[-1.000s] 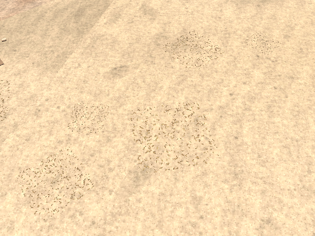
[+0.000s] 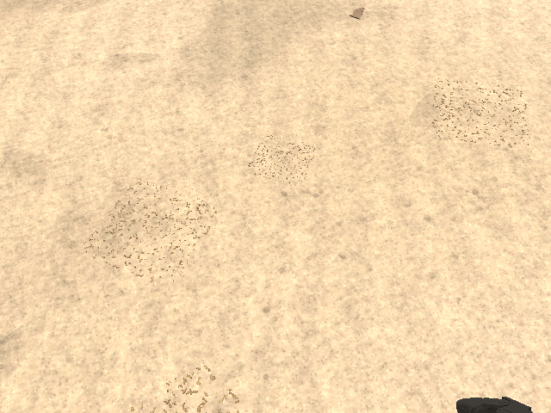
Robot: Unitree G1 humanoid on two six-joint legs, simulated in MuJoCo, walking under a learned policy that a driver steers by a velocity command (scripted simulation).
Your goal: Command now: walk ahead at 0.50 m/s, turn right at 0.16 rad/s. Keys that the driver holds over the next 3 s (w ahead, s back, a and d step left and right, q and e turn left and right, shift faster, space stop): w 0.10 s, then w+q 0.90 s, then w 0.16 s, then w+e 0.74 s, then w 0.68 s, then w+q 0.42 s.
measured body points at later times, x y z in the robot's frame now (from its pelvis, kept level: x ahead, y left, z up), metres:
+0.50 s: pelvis +0.26 +0.01 +0.01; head +0.29 +0.01 +0.46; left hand +0.46 +0.24 -0.08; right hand +0.22 -0.25 -0.12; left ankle +0.14 +0.09 -0.72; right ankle +0.41 -0.09 -0.71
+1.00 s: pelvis +0.49 +0.05 +0.01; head +0.52 +0.07 +0.46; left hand +0.35 +0.28 -0.12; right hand +0.78 -0.06 -0.09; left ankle +0.57 +0.21 -0.69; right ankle +0.41 -0.09 -0.72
